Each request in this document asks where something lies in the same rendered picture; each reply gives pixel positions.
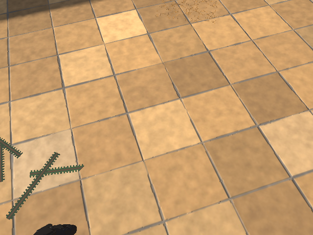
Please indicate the robot left hand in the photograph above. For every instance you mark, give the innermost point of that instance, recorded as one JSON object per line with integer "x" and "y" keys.
{"x": 60, "y": 229}

